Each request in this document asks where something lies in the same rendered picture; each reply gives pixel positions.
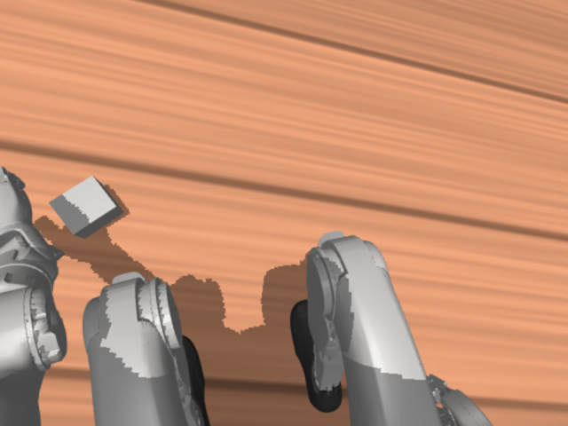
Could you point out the left robot foot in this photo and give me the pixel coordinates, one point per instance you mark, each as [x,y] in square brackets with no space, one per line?
[196,379]

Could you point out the right robot hand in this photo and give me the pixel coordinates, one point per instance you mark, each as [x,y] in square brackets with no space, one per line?
[458,409]

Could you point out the left robot hand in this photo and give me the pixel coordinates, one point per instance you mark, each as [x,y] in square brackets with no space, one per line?
[15,207]

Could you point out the right robot foot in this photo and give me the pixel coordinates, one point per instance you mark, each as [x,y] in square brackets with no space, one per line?
[322,400]

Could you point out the small box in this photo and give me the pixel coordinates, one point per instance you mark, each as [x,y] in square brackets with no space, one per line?
[86,207]

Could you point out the left robot arm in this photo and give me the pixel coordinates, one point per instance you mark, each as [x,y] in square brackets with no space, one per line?
[32,334]

